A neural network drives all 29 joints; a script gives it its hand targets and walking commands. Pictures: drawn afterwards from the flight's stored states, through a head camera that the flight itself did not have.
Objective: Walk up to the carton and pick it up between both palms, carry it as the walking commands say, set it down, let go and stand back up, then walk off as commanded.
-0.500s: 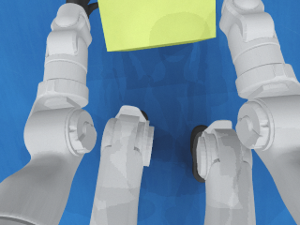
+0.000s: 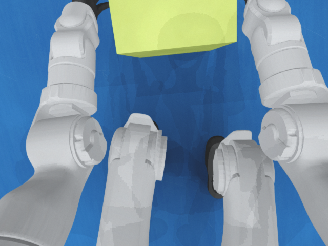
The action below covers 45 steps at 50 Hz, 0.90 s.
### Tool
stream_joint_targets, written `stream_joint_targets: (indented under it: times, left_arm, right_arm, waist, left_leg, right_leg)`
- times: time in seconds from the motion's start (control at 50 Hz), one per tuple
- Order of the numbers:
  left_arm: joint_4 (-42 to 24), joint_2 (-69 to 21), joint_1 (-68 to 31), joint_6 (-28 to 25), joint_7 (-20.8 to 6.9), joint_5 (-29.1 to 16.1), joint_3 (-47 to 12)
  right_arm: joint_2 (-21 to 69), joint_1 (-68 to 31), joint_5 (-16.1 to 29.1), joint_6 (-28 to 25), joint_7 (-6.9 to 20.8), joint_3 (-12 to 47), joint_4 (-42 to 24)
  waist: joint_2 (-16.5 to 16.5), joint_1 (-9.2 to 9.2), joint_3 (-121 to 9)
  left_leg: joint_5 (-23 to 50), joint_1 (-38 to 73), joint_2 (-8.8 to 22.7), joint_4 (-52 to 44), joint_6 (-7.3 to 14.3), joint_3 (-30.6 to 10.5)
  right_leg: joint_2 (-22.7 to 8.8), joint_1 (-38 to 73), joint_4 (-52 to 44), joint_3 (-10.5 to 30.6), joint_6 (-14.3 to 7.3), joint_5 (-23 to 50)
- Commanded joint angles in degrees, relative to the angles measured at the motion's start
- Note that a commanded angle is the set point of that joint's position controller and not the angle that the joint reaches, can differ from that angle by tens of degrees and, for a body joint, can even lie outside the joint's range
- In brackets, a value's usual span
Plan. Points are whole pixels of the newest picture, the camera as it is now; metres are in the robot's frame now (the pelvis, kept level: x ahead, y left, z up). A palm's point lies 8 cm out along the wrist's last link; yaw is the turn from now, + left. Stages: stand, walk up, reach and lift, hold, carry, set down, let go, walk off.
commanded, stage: set down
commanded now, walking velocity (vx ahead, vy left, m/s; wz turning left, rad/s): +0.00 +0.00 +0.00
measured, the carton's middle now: out of the picture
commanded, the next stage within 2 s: none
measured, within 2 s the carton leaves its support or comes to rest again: neither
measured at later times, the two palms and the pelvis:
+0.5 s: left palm (88, 7) +0.50 +0.25 -0.18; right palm out of the picture +0.56 -0.05 -0.17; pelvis +0.00 +0.00 +0.00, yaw +0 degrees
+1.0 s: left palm out of the picture +0.50 +0.28 -0.16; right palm out of the picture +0.57 -0.08 -0.16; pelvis -0.01 +0.00 +0.01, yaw +1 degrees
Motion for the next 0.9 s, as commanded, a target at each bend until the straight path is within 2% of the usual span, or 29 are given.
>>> stream_joint_targets:
  times: [0.0, 0.08, 0.12, 0.16, 0.2, 0.22, 0.24, 0.3, 0.34, 0.36, 0.42, 0.44, 0.46, 0.48, 0.52, 0.54, 0.56, 0.6, 0.64, 0.66, 0.68, 0.7, 0.72, 0.76, 0.78, 0.82, 0.84, 0.86, 0.88]
  left_arm:
    - [-2.52, -37.64, -28.38, -3.49, -11.40, -4.11, -12.32]
    - [-2.61, -39.82, -27.89, -3.59, -11.42, -5.84, -14.32]
    - [-2.05, -36.11, -25.90, -4.00, -10.58, -3.20, -12.18]
    - [-2.75, -33.74, -25.00, -4.60, -9.66, -3.56, -11.60]
    - [-1.24, -30.02, -26.24, -5.28, -8.50, -3.75, -10.59]
    - [-1.90, -29.08, -22.87, -5.26, -8.09, -2.36, -9.49]
    - [-0.89, -26.80, -23.60, -5.69, -7.29, -2.77, -9.25]
    - [-1.01, -20.28, -22.27, -6.99, -4.86, -3.35, -6.40]
    - [-0.28, -10.17, -21.78, -8.18, -2.80, -2.76, -2.39]
    - [1.48, -11.43, -20.30, -8.38, -2.21, -3.75, -4.43]
    - [6.27, 3.92, -15.56, -9.85, 2.02, -3.36, -2.07]
    - [2.07, 11.43, -17.67, -11.39, 4.10, -2.55, -0.31]
    - [6.53, 13.49, -14.80, -11.40, 5.27, -4.01, -0.66]
    - [5.54, 12.56, -16.54, -11.97, 5.79, -5.23, -2.64]
    - [9.16, 14.12, -16.40, -11.79, 6.13, -6.64, -3.12]
    - [7.41, 13.43, -17.05, -12.52, 6.40, -7.66, -2.40]
    - [9.04, 15.25, -16.70, -12.62, 6.06, -9.07, -2.71]
    - [5.31, 17.86, -20.52, -13.59, 6.35, -10.64, -3.12]
    - [9.38, 14.10, -18.02, -13.51, 5.20, -14.32, -6.69]
    - [8.68, 15.24, -18.68, -13.71, 4.69, -13.94, -4.07]
    - [10.81, 16.25, -18.59, -13.44, 4.64, -13.66, -4.74]
    - [14.74, 15.18, -15.77, -12.80, 3.97, -13.42, -5.67]
    - [15.63, 15.41, -14.58, -12.63, 3.76, -13.84, -5.99]
    - [16.97, 15.92, -14.13, -12.49, 3.51, -13.08, -5.31]
    - [14.88, 15.22, -15.87, -12.58, 3.48, -14.41, -6.87]
    - [13.95, 18.80, -17.46, -13.39, 3.69, -13.35, -4.34]
    - [13.04, 16.88, -16.87, -12.93, 3.43, -14.55, -5.05]
    - [11.15, 17.89, -18.13, -13.27, 3.46, -15.23, -5.11]
    - [9.75, 19.51, -19.05, -13.59, 3.81, -14.21, -4.48]
  right_arm:
    - [44.08, -26.13, 3.04, -0.57, 12.73, 16.37, -3.00]
    - [41.88, -26.69, 2.84, -1.78, 11.98, 15.21, -4.96]
    - [41.76, -22.54, 2.77, -1.48, 12.14, 14.33, -1.00]
    - [37.92, -25.29, 2.91, -2.70, 11.11, 14.90, -5.05]
    - [35.47, -26.71, 4.15, -2.97, 10.77, 15.28, -3.95]
    - [34.39, -23.29, 2.89, -2.64, 10.31, 14.29, -1.37]
    - [33.69, -24.25, 4.34, -3.03, 10.45, 15.13, -2.21]
    - [26.19, -21.36, 2.28, -3.41, 8.31, 12.73, -2.51]
    - [16.91, -20.00, 2.23, -3.48, 6.44, 10.89, -1.30]
    - [16.89, -21.26, 2.84, -3.99, 5.95, 11.71, -2.24]
    - [2.52, -16.91, 3.94, -4.35, 2.30, 9.68, -0.42]
    - [-4.13, -18.21, 4.45, -5.13, 0.90, 8.18, -4.68]
    - [-7.30, -18.74, 5.01, -5.38, -0.23, 8.17, -2.66]
    - [-7.96, -18.26, 5.37, -5.59, -0.17, 7.86, -2.11]
    - [-8.06, -17.44, 7.29, -4.92, -0.44, 9.98, 0.82]
    - [-10.01, -19.13, 7.50, -5.72, -0.86, 10.29, -2.69]
    - [-6.34, -18.10, 8.11, -5.15, -0.54, 11.75, -1.40]
    - [-8.64, -18.44, 9.21, -5.54, -1.05, 11.40, -1.09]
    - [-10.90, -19.70, 9.50, -6.12, -1.37, 12.91, -2.77]
    - [-8.93, -19.77, 9.77, -5.83, -1.10, 14.88, -3.71]
    - [-11.51, -19.34, 8.34, -5.83, -1.09, 12.90, -1.49]
    - [-11.76, -18.53, 9.25, -5.03, -0.55, 13.04, 2.17]
    - [-10.90, -16.49, 8.73, -5.00, -0.25, 13.40, 2.60]
    - [-11.26, -15.84, 8.61, -4.43, 0.25, 12.82, 3.41]
    - [-13.71, -17.56, 8.22, -4.90, 0.33, 12.37, 2.73]
    - [-11.66, -19.92, 9.86, -5.52, 0.58, 12.94, -2.16]
    - [-11.92, -18.78, 8.89, -5.41, 0.81, 12.10, -0.32]
    - [-11.77, -18.17, 8.74, -5.18, 0.61, 11.69, 1.76]
    - [-10.76, -20.71, 10.35, -5.26, 0.72, 13.39, -1.43]
  waist:
    - [-5.90, 4.26, -53.37]
    - [-2.89, 2.78, -54.39]
    - [-1.11, 4.94, -53.40]
    - [-2.60, 4.25, -55.01]
    - [2.31, 5.59, -57.08]
    - [-0.92, 5.36, -54.44]
    - [0.29, 6.62, -57.07]
    - [-1.86, 3.23, -55.79]
    - [-2.99, 3.93, -54.99]
    - [-2.40, 3.33, -56.42]
    - [-2.51, 3.97, -57.84]
    - [1.86, 5.43, -56.13]
    - [-0.51, 5.25, -58.85]
    - [2.52, 3.94, -57.22]
    - [1.33, 4.60, -57.55]
    - [2.02, 5.01, -59.26]
    - [-1.15, 4.29, -57.78]
    - [1.01, 4.44, -61.95]
    - [0.21, 1.51, -62.03]
    - [-1.62, 3.68, -59.07]
    - [0.56, 1.44, -58.49]
    - [1.25, 2.74, -55.84]
    - [-2.05, 1.35, -56.19]
    - [-0.69, 2.18, -53.73]
    - [-0.62, 0.80, -56.73]
    - [-0.67, 3.01, -56.94]
    - [-2.81, 0.32, -55.19]
    - [-3.30, 0.53, -57.51]
    - [-3.10, 2.57, -60.89]
  left_leg:
    - [21.79, 30.66, -3.52, -6.17, 2.60, 4.89]
    - [24.76, 31.21, -3.24, -6.08, 2.17, 4.25]
    - [24.69, 31.86, -3.07, -6.08, 1.77, 5.35]
    - [24.49, 30.81, -3.02, -5.87, 1.77, 4.99]
    - [25.16, 37.68, -2.81, -5.94, 1.56, 5.10]
    - [24.15, 32.97, -2.59, -5.71, 1.43, 5.27]
    - [23.91, 33.92, -2.38, -5.64, 1.41, 6.10]
    - [22.78, 35.36, -2.56, -6.60, 1.31, 5.28]
    - [22.32, 33.73, -1.91, -5.92, 1.25, 5.60]
    - [22.66, 32.99, -1.83, -6.71, 1.32, 5.24]
    - [21.34, 37.44, -1.37, -7.24, 1.08, 4.59]
    - [22.29, 35.94, -1.46, -7.50, 0.62, 5.66]
    - [22.73, 36.09, -0.99, -7.12, 0.71, 4.92]
    - [23.55, 39.19, -1.04, -7.97, 0.26, 4.65]
    - [22.48, 38.42, -0.71, -8.09, 0.64, 4.49]
    - [25.63, 38.69, -0.94, -6.87, 0.56, 4.89]
    - [24.80, 37.20, -0.70, -7.22, 1.46, 4.07]
    - [25.35, 36.43, -0.42, -6.76, 1.16, 5.08]
    - [27.34, 35.91, 0.26, -7.06, 1.35, 3.71]
    - [27.49, 30.76, 0.40, -6.03, 1.50, 4.86]
    - [26.06, 31.96, 0.31, -6.28, 1.23, 5.00]
    - [22.87, 31.09, 0.31, -7.05, 1.46, 4.77]
    - [21.94, 32.60, 0.20, -8.04, 1.79, 4.10]
    - [22.31, 31.04, 0.65, -7.77, 1.70, 4.22]
    - [23.26, 32.69, 0.50, -7.75, 1.21, 4.08]
    - [23.96, 32.63, 0.43, -7.85, 1.93, 4.35]
    - [22.26, 31.92, 0.34, -8.66, 1.84, 3.75]
    - [22.06, 31.30, 0.16, -9.26, 1.69, 4.37]
    - [25.74, 35.62, -0.01, -8.38, 2.23, 3.66]
  right_leg:
    - [0.43, 16.44, -10.54, -4.55, -1.13, 14.57]
    - [0.61, 17.84, -8.98, -4.20, -1.47, 17.53]
    - [0.69, 17.28, -9.81, -3.40, -1.44, 17.52]
    - [1.01, 17.47, -9.90, -4.00, -1.27, 17.76]
    - [0.53, 14.97, -8.50, -4.36, -1.33, 14.91]
    - [0.40, 16.05, -9.96, -4.13, -1.04, 15.66]
    - [0.18, 17.76, -9.44, -3.95, -0.66, 16.46]
    - [0.06, 17.52, -9.65, -5.13, -0.56, 14.68]
    - [-1.16, 18.40, -10.45, -3.89, -0.14, 14.79]
    - [-0.59, 20.74, -9.66, -4.26, -0.07, 16.59]
    - [-1.85, 20.67, -9.07, -5.70, 1.02, 14.03]
    - [-1.95, 18.28, -9.83, -4.32, 0.63, 14.66]
    - [-2.59, 20.84, -8.98, -4.79, 1.10, 15.33]
    - [-2.54, 15.71, -9.56, -4.95, 0.81, 13.74]
    - [-3.27, 18.29, -9.72, -4.12, 0.86, 13.89]
    - [-2.89, 18.03, -9.63, -3.79, 0.65, 15.75]
    - [-3.58, 17.97, -10.38, -3.69, 1.15, 15.14]
    - [-3.95, 23.07, -9.68, -2.73, 1.00, 18.95]
    - [-4.38, 22.29, -10.11, -2.67, 0.79, 20.33]
    - [-4.74, 21.57, -11.91, -0.99, 0.76, 21.03]
    - [-4.54, 21.28, -11.24, -1.98, 0.86, 20.58]
    - [-4.99, 19.03, -11.12, -2.31, 0.59, 16.53]
    - [-5.15, 19.65, -11.30, -3.38, 1.17, 14.91]
    - [-5.45, 19.34, -11.45, -2.81, 1.10, 15.59]
    - [-5.11, 21.82, -10.46, -3.35, 0.84, 16.70]
    - [-5.07, 18.85, -11.20, -3.27, 1.55, 16.06]
    - [-5.42, 19.68, -11.80, -3.94, 1.18, 14.96]
    - [-5.22, 21.90, -11.53, -4.11, 1.35, 15.59]
    - [-5.32, 21.04, -10.60, -3.85, 1.60, 17.32]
